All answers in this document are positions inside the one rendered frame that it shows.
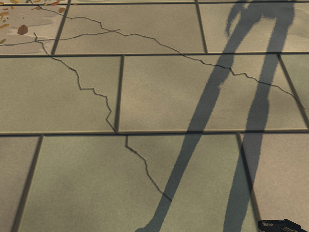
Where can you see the robot right hand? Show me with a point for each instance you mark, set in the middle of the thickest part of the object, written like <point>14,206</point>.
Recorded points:
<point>276,225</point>

